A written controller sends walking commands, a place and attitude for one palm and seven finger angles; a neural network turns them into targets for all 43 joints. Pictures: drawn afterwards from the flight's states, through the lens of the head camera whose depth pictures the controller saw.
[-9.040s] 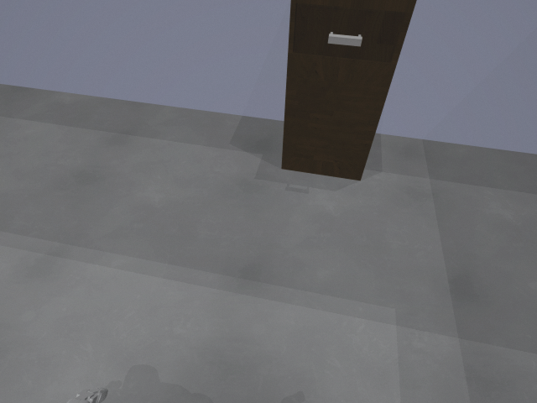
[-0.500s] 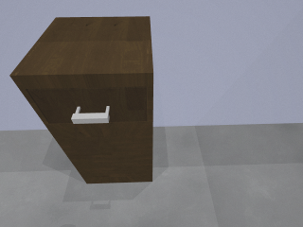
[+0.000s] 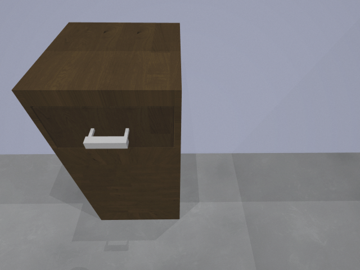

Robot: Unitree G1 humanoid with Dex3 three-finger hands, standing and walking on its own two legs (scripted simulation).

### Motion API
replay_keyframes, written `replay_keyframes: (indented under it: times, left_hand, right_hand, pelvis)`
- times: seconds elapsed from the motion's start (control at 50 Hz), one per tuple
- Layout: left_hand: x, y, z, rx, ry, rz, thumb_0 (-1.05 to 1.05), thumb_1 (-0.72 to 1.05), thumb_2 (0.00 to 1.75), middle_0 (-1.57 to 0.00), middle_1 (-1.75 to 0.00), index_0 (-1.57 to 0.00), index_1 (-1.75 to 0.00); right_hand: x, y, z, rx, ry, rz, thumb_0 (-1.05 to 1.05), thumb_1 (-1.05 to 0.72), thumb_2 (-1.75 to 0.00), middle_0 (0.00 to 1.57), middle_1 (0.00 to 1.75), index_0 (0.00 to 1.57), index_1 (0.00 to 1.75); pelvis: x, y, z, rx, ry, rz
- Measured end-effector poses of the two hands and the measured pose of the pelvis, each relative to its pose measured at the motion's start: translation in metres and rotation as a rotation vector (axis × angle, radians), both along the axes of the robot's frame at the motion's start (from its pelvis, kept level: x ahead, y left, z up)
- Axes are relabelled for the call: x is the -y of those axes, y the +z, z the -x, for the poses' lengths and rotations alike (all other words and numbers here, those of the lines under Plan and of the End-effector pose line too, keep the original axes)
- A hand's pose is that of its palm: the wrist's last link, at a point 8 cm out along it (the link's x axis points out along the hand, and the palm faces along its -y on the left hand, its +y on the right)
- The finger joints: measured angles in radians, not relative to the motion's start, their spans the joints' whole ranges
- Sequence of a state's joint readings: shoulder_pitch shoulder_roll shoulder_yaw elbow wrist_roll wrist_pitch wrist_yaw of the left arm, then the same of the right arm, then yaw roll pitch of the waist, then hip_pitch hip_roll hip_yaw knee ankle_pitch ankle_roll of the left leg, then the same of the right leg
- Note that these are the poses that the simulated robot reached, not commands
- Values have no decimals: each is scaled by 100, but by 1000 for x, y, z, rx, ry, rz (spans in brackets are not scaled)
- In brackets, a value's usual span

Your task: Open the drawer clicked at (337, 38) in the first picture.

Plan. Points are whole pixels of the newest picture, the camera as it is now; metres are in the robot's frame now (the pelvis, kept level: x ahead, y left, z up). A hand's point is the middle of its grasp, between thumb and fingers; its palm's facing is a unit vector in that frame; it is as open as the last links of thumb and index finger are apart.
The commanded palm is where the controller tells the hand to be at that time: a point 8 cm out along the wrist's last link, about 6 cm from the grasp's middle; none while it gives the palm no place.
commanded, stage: look again from close up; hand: left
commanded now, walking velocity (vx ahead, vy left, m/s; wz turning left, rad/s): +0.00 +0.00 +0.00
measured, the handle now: (108, 136) +0.47 +0.26 -0.02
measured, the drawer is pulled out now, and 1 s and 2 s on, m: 0.00 0.00 0.00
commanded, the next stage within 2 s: raise the hand with hooked fingers in 0.50 s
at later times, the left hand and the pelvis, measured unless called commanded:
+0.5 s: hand out of the picture -0.04 +0.17 -0.18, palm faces +0.06 -0.98 -0.18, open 7.4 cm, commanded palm none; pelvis +0.00 +0.00 +0.00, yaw +0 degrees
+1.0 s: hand (98, 263) +0.15 +0.19 -0.06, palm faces +0.03 -0.18 -0.98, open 8.4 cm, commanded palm +0.13 +0.22 -0.01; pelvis -0.06 +0.02 -0.05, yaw -1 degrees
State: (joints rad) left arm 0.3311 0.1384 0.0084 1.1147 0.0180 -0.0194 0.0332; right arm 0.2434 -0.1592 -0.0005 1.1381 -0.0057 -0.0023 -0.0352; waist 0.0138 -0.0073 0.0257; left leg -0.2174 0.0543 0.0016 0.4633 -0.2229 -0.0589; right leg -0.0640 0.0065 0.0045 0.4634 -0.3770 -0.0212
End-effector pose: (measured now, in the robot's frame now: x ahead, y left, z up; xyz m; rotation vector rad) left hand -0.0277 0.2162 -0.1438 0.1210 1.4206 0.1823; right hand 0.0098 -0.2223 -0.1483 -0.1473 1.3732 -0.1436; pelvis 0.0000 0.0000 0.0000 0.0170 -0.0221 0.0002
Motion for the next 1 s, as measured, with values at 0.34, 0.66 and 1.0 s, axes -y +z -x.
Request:
replay_keyframes:
  times: [0.34,0.66,1.0]
  left_hand:
    - [4,0,15,-28,14,14,0,91,90,-20,-30,-20,-30]
    - [-7,16,-17,128,-104,-36,1,91,90,-20,-30,-20,-30]
    - [16,133,-154,988,-1035,-1056,1,64,78,-22,-48,-22,-47]
  right_hand:
    - [-1,2,7,-22,4,4,1,-92,-90,20,30,20,30]
    - [-4,7,1,73,6,37,2,-93,-90,20,30,20,30]
    - [-5,38,-159,710,204,11,1,-91,-90,20,30,20,30]
  pelvis:
    - [0,1,3,-1,5,5]
    - [-10,0,9,-8,-17,15]
    - [-15,-54,60,-192,-24,-15]
